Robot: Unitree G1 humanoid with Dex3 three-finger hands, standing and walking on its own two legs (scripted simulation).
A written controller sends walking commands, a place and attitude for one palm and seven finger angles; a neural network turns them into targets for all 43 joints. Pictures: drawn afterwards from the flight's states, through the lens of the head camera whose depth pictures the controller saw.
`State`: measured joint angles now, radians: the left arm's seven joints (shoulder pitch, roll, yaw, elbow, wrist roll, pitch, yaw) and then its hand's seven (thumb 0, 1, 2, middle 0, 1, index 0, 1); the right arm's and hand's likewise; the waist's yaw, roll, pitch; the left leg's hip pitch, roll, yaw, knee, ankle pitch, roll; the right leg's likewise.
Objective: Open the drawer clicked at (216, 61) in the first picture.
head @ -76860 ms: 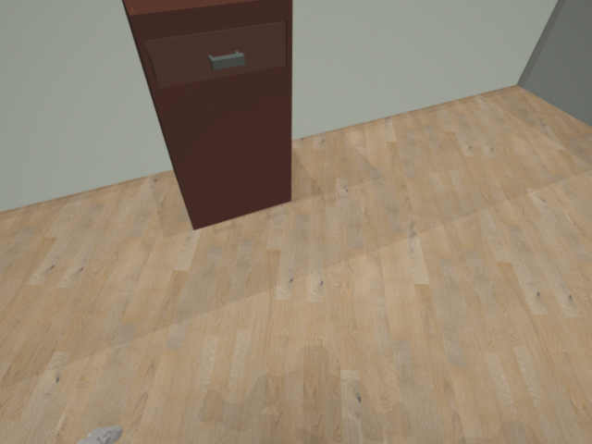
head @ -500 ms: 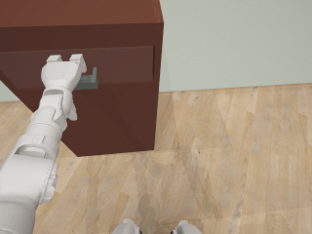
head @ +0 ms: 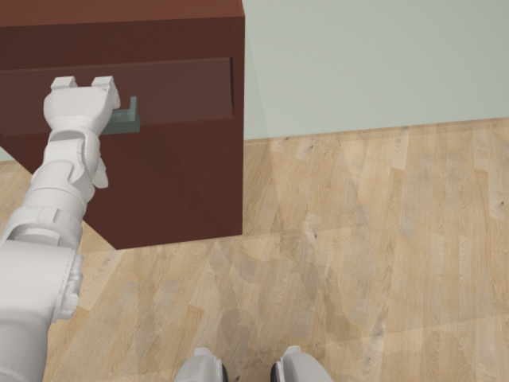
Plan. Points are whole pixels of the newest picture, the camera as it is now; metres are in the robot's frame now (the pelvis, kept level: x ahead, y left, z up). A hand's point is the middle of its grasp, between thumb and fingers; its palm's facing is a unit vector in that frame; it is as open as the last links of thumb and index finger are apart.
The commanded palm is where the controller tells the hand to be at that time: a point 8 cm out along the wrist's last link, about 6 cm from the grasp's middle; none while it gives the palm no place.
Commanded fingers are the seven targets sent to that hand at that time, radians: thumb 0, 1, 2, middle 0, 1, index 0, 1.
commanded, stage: lift the hand off the handle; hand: left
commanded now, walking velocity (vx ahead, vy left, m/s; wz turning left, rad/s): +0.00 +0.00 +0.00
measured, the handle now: (107, 112) +0.56 +0.23 +0.04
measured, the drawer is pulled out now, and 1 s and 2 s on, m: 0.00 0.00 0.00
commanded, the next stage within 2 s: draw the hand back to the body in 1.70 s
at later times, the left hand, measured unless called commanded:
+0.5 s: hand (94, 129) +0.51 +0.24 +0.05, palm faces -0.06 +0.02 -1.00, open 13.7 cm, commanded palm +0.51 +0.22 +0.09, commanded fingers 0.00 -0.50 0.30 -0.30 -1.20 -0.30 -1.20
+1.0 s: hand (91, 118) +0.52 +0.23 +0.07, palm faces -0.06 -0.05 -1.00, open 13.3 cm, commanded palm +0.51 +0.22 +0.16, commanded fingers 0.00 -0.50 0.30 -0.30 -1.20 -0.30 -1.20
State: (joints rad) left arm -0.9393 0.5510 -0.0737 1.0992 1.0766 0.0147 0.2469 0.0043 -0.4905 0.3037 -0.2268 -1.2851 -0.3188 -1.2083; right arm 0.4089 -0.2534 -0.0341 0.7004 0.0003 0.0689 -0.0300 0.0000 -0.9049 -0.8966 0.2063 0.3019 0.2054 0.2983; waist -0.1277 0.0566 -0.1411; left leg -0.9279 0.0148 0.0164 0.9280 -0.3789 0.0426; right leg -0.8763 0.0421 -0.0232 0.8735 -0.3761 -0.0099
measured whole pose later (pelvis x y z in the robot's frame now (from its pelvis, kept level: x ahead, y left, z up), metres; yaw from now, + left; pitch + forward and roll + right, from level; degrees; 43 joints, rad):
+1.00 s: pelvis +0.03 +0.01 +0.02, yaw +1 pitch +18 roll -3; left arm -0.86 0.51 -0.04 1.01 1.06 -0.02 0.21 0.00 -0.49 0.30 -0.36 -1.21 -0.41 -1.22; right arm 0.39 -0.25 -0.04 0.74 0.01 0.05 -0.05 0.00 -0.90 -0.90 0.21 0.30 0.21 0.30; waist -0.11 0.06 -0.12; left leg -0.74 0.00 0.02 0.78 -0.36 0.05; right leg -0.68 0.03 -0.02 0.71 -0.35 0.00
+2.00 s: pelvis +0.04 -0.01 +0.05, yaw +0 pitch +11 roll +0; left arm -0.75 0.52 -0.04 0.75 0.97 0.00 0.01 0.00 -0.49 0.30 -0.34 -1.21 -0.35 -1.22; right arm 0.32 -0.28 -0.04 0.68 0.05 0.11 -0.04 0.00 -0.91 -0.90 0.20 0.30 0.20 0.30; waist -0.04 0.08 -0.11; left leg -0.45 0.00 0.03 0.56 -0.29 0.03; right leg -0.42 0.03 0.01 0.54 -0.30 -0.02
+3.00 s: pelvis +0.03 -0.03 +0.06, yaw +2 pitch -4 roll +0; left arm 0.44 0.32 0.25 -0.40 -0.07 -0.07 0.09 0.00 0.24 0.62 -0.26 -0.72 -0.25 -0.72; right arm 0.21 -0.25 0.01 0.66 0.00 -0.09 -0.07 0.01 -0.90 -0.90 0.21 0.30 0.20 0.30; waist 0.04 0.06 0.02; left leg -0.09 0.00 0.00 0.37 -0.21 0.00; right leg -0.05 0.04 -0.02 0.35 -0.23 -0.04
